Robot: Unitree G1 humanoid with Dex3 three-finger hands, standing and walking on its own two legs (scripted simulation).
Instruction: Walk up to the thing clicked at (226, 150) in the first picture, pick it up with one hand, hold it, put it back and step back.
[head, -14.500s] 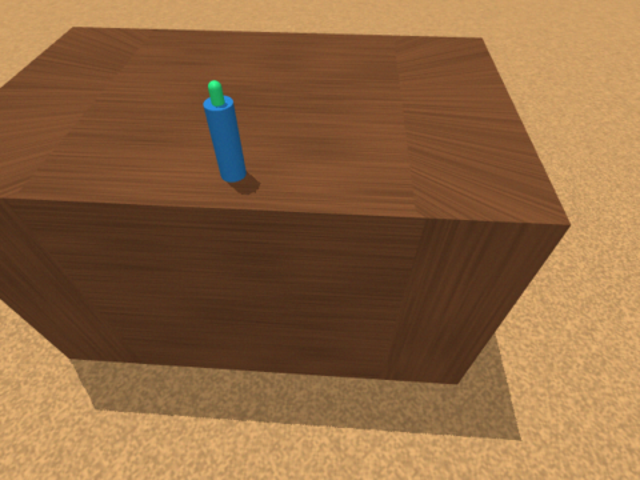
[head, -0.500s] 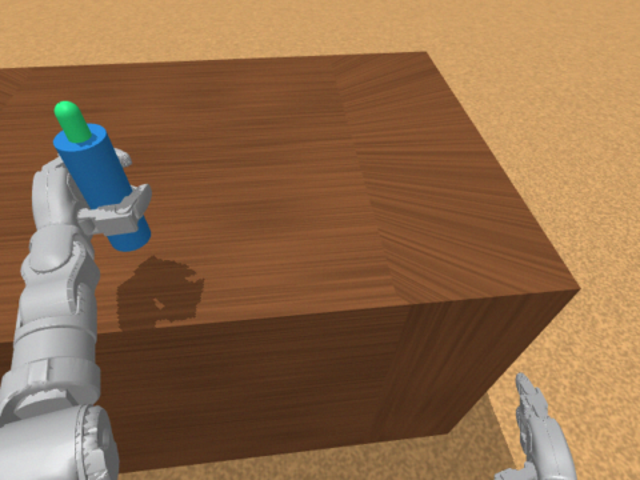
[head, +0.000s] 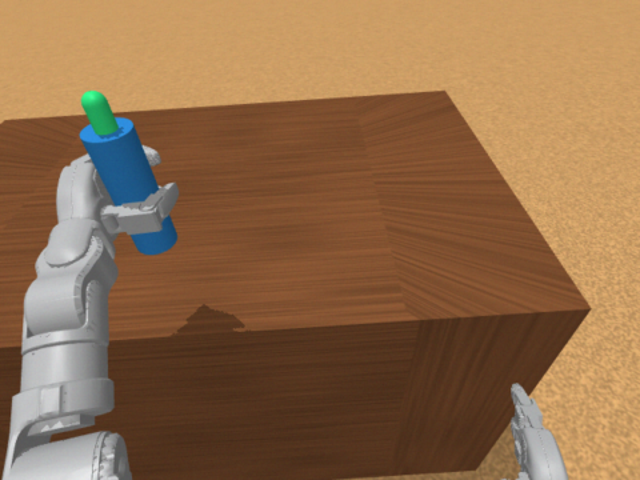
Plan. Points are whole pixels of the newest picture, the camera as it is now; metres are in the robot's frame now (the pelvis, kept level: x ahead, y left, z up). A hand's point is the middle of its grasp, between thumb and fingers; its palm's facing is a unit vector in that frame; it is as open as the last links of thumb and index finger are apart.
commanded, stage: lift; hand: left
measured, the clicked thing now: (128, 178) +0.38 +0.21 +0.24
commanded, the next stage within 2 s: hold in 0.54 s
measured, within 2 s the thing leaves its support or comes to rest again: neither
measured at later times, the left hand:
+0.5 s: hand (141, 181) +0.36 +0.18 +0.25, palm faces +0.18 -0.98 -0.01, open 7.2 cm
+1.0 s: hand (131, 167) +0.35 +0.18 +0.27, palm faces +0.16 -0.99 -0.01, open 7.2 cm
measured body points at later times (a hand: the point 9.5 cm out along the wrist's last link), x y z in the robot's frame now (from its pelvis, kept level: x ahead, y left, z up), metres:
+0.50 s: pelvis +0.00 +0.00 +0.00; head -0.04 -0.03 +0.45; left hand +0.34 +0.23 +0.25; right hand +0.17 -0.25 -0.06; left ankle +0.02 +0.12 -0.73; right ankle +0.02 -0.14 -0.73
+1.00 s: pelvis +0.00 +0.01 +0.00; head -0.04 -0.03 +0.45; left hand +0.34 +0.23 +0.28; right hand +0.18 -0.24 -0.06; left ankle +0.02 +0.12 -0.73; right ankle +0.02 -0.14 -0.73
